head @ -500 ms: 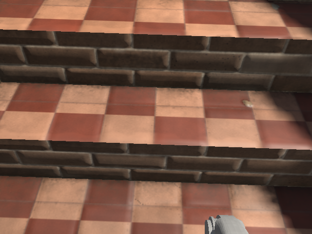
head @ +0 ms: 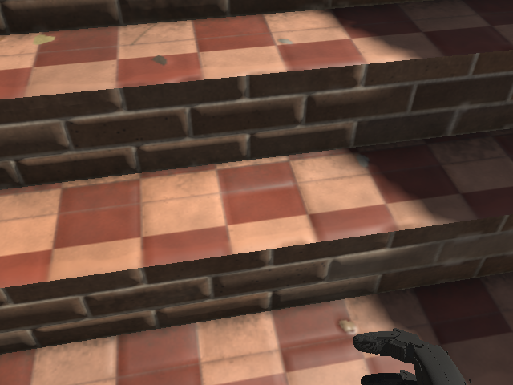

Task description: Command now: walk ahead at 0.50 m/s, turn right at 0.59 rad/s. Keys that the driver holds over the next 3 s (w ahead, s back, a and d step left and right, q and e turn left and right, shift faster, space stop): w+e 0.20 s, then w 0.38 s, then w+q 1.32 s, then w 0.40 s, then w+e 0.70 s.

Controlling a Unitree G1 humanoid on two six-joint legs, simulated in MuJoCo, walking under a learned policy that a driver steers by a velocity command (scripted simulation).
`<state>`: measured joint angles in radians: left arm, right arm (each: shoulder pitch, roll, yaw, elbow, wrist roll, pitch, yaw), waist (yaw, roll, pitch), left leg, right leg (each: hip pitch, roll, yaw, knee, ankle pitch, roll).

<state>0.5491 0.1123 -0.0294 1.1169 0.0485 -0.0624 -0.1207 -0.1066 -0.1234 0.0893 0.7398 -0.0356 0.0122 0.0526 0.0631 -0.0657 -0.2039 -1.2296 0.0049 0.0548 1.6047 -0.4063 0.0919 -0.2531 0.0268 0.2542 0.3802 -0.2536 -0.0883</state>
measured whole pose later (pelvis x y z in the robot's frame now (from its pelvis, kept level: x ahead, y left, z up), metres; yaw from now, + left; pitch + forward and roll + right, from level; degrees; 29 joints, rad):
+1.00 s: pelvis +0.44 -0.13 +0.38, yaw -6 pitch +5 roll -3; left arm 0.36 0.17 -0.03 1.14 0.10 -0.06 -0.07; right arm 0.16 -0.17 -0.02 1.00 0.00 -0.05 0.12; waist 0.01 0.03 -0.12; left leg -1.31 -0.03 -0.15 2.41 -0.04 0.27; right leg -0.34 -0.06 -0.33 0.52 -0.25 -0.06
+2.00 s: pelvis +0.88 -0.03 +0.75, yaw +27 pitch +6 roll -4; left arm 0.25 0.17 0.00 1.10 0.05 -0.04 -0.03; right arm 0.18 -0.23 -0.04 1.02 -0.02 -0.05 0.10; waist 0.03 0.05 -0.19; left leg -1.12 -0.03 -0.20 1.94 0.04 0.27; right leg -0.49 -0.01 -0.20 0.76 -0.39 -0.04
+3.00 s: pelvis +1.31 +0.21 +1.12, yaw +12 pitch +8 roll -1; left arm 0.25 0.18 0.02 1.04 0.06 -0.01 -0.04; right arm 0.20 -0.25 -0.01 1.00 -0.05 -0.06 0.10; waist 0.04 0.04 -0.19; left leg -0.78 -0.06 -0.21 1.82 0.11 0.22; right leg -0.69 0.15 0.01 1.03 -0.47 -0.08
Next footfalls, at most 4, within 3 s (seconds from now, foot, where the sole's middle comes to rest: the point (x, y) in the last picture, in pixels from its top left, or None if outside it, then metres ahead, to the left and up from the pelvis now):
0.02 left None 0.16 0.14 -0.59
0.64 right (421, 358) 0.49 -0.25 -0.39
1.26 left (288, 207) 0.67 0.01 -0.19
1.76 right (354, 36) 0.97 -0.11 0.01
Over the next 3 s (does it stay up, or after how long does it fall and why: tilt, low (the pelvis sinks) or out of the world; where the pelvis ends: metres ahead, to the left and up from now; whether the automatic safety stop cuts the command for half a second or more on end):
stays up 1.31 0.21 1.12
